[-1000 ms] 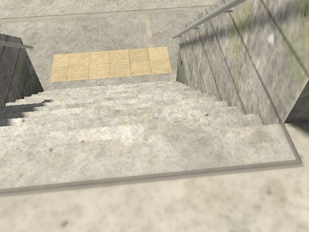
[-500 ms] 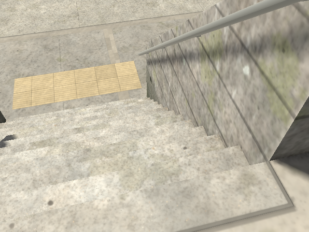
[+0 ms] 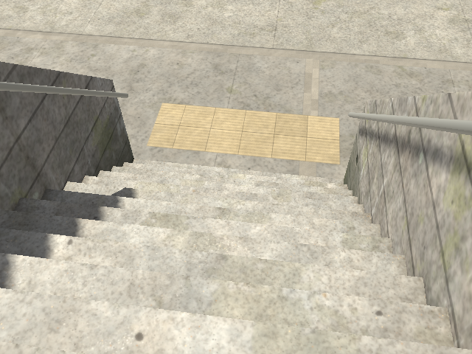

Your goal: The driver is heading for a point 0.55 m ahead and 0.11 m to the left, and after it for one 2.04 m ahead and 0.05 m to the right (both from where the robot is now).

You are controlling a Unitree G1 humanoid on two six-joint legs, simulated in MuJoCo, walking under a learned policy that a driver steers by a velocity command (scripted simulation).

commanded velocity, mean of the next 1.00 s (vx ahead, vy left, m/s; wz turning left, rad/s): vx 0.43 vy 0.00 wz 0.29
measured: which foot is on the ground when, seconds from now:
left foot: up 0.00-0.10, down 0.12-0.70, up 0.72-1.00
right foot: down 0.00-0.14, up 0.16-0.68, down 0.70-1.00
